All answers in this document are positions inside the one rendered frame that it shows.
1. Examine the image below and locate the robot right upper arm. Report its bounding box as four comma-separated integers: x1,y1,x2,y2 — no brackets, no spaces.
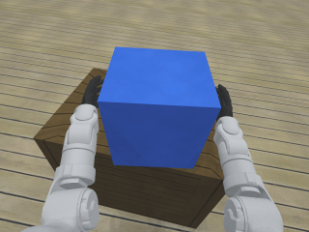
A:
223,195,283,232

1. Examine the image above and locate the robot left upper arm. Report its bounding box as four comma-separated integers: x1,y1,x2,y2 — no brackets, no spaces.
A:
20,188,99,232

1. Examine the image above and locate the carton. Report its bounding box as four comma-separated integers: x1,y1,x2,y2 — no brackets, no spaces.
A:
98,46,221,169

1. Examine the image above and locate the pedestal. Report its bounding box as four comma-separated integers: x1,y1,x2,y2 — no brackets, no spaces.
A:
33,68,226,229

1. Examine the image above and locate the right robot forearm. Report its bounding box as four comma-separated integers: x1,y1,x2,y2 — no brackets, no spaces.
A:
213,116,284,232

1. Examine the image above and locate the robot left hand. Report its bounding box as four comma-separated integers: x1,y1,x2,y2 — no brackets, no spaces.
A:
81,75,104,108

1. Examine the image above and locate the robot right hand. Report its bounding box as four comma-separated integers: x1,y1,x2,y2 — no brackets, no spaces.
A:
215,84,234,122

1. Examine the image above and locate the left robot forearm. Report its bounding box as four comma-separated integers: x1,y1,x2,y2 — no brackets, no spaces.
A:
41,103,99,224

